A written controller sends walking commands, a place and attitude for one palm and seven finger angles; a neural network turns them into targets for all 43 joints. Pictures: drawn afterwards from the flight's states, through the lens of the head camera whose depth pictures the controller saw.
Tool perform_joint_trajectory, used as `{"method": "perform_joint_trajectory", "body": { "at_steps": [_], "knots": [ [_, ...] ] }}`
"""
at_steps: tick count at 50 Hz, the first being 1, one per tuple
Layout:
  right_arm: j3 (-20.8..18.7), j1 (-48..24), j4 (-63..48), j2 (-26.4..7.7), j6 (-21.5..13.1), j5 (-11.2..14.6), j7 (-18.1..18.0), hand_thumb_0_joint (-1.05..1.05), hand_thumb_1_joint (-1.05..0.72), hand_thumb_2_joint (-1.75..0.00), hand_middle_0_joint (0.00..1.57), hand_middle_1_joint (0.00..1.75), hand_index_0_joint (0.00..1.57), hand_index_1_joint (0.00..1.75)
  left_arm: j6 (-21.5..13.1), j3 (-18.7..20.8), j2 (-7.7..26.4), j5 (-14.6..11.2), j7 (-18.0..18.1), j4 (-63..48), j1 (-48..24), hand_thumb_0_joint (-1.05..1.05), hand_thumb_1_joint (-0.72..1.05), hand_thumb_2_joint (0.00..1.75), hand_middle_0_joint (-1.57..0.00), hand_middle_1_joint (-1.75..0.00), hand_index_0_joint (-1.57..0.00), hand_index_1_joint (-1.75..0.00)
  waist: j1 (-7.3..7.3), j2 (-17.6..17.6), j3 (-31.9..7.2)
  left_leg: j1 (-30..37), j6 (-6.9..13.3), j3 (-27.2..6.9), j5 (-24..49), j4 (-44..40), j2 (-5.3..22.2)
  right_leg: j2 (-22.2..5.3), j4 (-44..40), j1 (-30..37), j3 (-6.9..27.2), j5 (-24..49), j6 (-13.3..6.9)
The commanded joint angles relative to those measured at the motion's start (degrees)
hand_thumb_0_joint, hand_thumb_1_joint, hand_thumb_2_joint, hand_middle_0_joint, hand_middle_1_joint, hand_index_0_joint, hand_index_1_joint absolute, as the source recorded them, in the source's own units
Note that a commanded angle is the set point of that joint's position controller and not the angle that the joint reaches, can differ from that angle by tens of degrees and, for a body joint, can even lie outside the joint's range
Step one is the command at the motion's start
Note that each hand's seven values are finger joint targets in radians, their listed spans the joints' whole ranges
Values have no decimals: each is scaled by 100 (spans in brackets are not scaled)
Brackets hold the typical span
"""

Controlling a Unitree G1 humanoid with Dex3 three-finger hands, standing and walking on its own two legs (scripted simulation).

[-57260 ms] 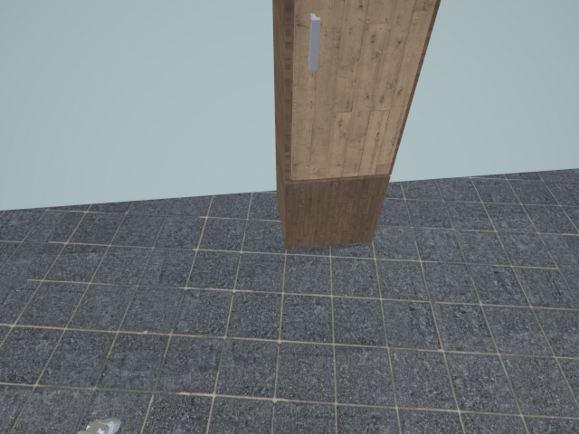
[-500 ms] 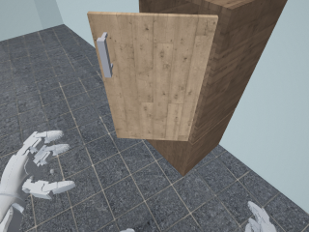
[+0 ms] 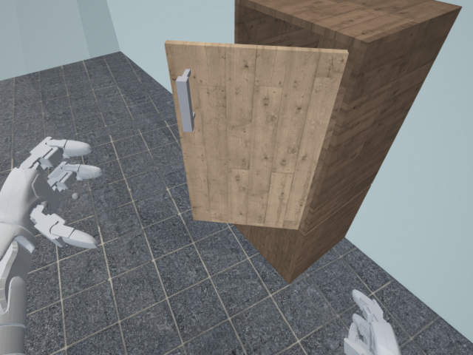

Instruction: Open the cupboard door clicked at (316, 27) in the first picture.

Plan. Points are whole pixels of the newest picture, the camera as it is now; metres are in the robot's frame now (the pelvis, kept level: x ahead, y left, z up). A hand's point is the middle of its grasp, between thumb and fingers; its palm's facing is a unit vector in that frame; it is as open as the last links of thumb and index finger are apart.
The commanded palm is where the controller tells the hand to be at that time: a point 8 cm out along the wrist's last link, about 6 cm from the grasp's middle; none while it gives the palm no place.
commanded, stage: raise the hand with hooked fingers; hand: left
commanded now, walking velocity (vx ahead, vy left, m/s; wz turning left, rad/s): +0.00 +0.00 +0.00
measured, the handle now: (187, 100) +0.58 +0.18 +0.15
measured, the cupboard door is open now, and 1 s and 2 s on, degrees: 46 46 46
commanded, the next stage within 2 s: move the hooked fingers beside the handle in 0.58 s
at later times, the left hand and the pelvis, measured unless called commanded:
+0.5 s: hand (95, 179) +0.30 +0.25 +0.17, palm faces +0.06 -1.00 -0.06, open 14.0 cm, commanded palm +0.27 +0.30 +0.17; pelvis +0.01 -0.02 +0.01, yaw -1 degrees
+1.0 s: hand (111, 159) +0.35 +0.25 +0.17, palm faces +0.05 -1.00 -0.02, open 14.0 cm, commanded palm +0.33 +0.30 +0.17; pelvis +0.01 -0.03 +0.00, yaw +0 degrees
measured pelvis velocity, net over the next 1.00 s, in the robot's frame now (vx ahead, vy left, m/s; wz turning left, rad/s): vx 0.01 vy -0.03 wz -0.01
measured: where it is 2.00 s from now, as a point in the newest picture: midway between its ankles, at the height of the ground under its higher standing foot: outside the picture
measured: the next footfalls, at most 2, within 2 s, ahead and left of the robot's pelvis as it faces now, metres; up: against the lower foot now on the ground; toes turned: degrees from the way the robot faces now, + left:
none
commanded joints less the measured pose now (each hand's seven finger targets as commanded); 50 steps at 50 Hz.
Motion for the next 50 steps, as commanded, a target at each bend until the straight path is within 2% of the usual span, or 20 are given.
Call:
{"method": "perform_joint_trajectory", "body": {
  "at_steps": [1,4,8,13,16,19,21,28,30,33,36,37,39,41,42,43,45,46,47,50],
  "knots": [
    [-367,-565,-858,-846,-278,47,-84,0,-90,-90,20,30,20,30,3,495,1597,-72,-92,-722,-2001,0,-50,30,-30,-120,-30,-120,-136,622,-821,1501,99,-226,49,-784,-63,152,-773,-850,-73,713,-99],
    [-359,-594,-908,-867,-216,89,-73,0,-90,-90,20,30,20,30,310,409,1682,-36,-183,-524,-2308,0,-50,30,-30,-120,-30,-120,-122,485,-773,1497,116,-209,138,-813,-83,143,-880,-803,-52,791,-93],
    [-406,-575,-986,-876,-161,83,16,0,-90,-90,20,30,20,30,368,569,1667,-125,-258,-308,-1775,0,-50,30,-30,-120,-30,-120,-27,15,-954,1522,151,-136,539,-734,-119,148,-893,-634,-19,1200,-82],
    [-436,-646,-1035,-857,-143,50,81,0,-90,-90,20,30,20,30,66,840,1869,-161,-145,-803,-1979,0,-50,30,-30,-120,-30,-120,12,210,-1129,1625,148,-38,776,-697,-139,157,-842,-515,4,1450,-77],
    [-448,-602,-998,-831,-147,31,64,0,-90,-90,20,30,20,30,-71,807,1828,-82,-29,-993,-2146,0,-50,30,-30,-120,-30,-120,-35,498,-1138,1754,146,-7,803,-714,-127,146,-837,-553,10,1458,-78],
    [-449,-567,-933,-831,-140,25,35,0,-90,-90,20,30,20,30,-81,750,1748,-58,20,-870,-2178,0,-50,30,-30,-120,-30,-120,-72,405,-1034,1717,164,25,843,-705,-135,133,-870,-502,42,1598,-61],
    [-450,-569,-927,-834,-118,40,11,0,-90,-90,20,30,20,30,-31,644,1693,-11,-2,-840,-2196,0,-50,30,-30,-120,-30,-120,-90,575,-1013,1743,154,36,792,-723,-133,129,-881,-550,49,1535,-61],
    [-477,-613,-938,-862,-54,71,13,0,-90,-90,20,30,20,30,146,704,1710,-137,-157,-443,-1967,0,-50,30,-30,-120,-30,-120,-60,-150,-992,1588,205,79,890,-621,-160,91,-895,-470,139,1919,45],
    [-479,-627,-947,-860,-28,67,27,0,-90,-90,20,30,20,30,140,730,1720,-148,-185,-482,-2003,0,-50,30,-30,-120,-30,-120,-36,-26,-1097,1594,194,98,954,-592,-174,74,-830,-426,142,2051,44],
    [-467,-678,-940,-843,-18,83,51,0,-90,-90,20,30,20,30,101,691,1699,-164,-177,-391,-2106,0,-50,30,-30,-120,-30,-120,-49,11,-904,1498,193,121,905,-545,-177,55,-841,-509,212,2081,81],
    [-471,-632,-914,-831,10,82,14,0,-90,-90,20,30,20,30,61,527,1628,-75,-125,-390,-2536,0,-50,30,-30,-120,-30,-120,-145,225,-918,1574,190,125,802,-550,-175,71,-847,-647,187,1840,50],
    [-468,-603,-882,-830,18,83,-4,0,-90,-90,20,30,20,30,23,516,1672,-96,-90,-390,-2724,0,-50,30,-30,-120,-30,-120,-194,66,-871,1536,203,119,762,-513,-173,67,-884,-640,230,1791,73],
    [-472,-540,-789,-885,57,73,-43,0,-90,-90,20,30,20,30,-1,741,1989,-24,-60,14,-2954,0,-50,30,-30,-120,-30,-120,-212,39,-828,1407,187,96,595,-521,-160,51,-911,-706,276,1582,75],
    [-462,-544,-800,-864,62,69,-61,0,-90,-90,20,30,20,30,-64,507,1810,27,-74,62,-3290,0,-50,30,-30,-120,-30,-120,-259,184,-940,1476,192,83,589,-512,-169,41,-882,-740,275,1541,52],
    [-456,-519,-769,-870,78,77,-78,0,-90,-90,20,30,20,30,-103,572,1944,22,-48,175,-3412,0,-50,30,-30,-120,-30,-120,-266,64,-957,1441,196,92,592,-487,-160,37,-901,-672,290,1508,55],
    [-462,-529,-755,-884,78,68,-80,0,-90,-90,20,30,20,30,-122,510,1914,54,-71,276,-3556,0,-50,30,-30,-120,-30,-120,-289,194,-1068,1471,201,94,636,-465,-162,20,-870,-695,329,1608,61],
    [-465,-432,-697,-916,118,62,-90,0,-90,-90,20,30,20,30,-141,568,2066,102,-105,659,-3726,0,-50,30,-30,-120,-30,-120,-297,199,-1068,1399,189,74,614,-459,-157,25,-845,-720,301,1583,40],
    [-460,-424,-694,-916,138,69,-91,0,-90,-90,20,30,20,30,-149,436,1969,129,-130,775,-3835,0,-50,30,-30,-120,-30,-120,-325,315,-1086,1419,186,81,586,-455,-155,32,-838,-773,292,1515,23],
    [-460,-395,-719,-908,139,75,-86,0,-90,-90,20,30,20,30,-191,360,1915,100,-129,777,-3926,0,-50,30,-30,-120,-30,-120,-321,186,-1168,1387,199,71,629,-425,-168,27,-824,-653,292,1548,24],
    [-491,-278,-679,-990,198,59,-58,0,-90,-90,20,30,20,30,-169,564,2201,184,-172,1373,-3927,0,-50,30,-30,-120,-30,-120,-274,122,-1247,1283,195,57,718,-400,-144,38,-735,-706,274,1712,12]
  ]
}}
